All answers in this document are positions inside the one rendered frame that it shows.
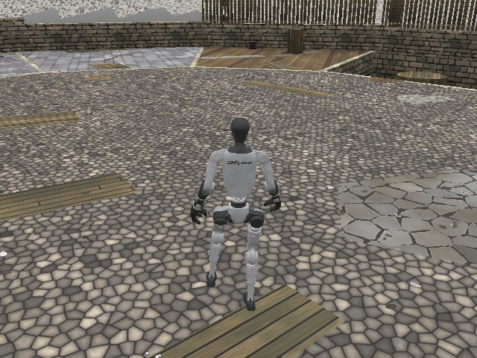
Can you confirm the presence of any robot left hand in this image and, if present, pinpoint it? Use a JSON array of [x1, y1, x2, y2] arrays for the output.
[[190, 206, 207, 224]]

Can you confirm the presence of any robot right forearm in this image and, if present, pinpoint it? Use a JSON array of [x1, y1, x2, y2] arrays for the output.
[[268, 180, 280, 202]]

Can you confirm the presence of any robot torso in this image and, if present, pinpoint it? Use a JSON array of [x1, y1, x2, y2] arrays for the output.
[[222, 146, 257, 224]]

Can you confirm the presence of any robot head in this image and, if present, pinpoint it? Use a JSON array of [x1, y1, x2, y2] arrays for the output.
[[228, 118, 253, 154]]

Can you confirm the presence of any robot left forearm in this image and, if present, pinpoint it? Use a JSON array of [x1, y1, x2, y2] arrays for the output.
[[193, 180, 209, 210]]

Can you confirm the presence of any right robot upper arm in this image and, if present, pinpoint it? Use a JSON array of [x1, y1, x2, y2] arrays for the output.
[[255, 150, 276, 191]]

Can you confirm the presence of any left robot upper arm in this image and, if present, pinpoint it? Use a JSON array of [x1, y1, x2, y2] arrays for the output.
[[203, 150, 224, 192]]

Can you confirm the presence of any robot right hand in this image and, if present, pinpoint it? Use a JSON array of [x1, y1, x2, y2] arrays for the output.
[[264, 199, 281, 212]]

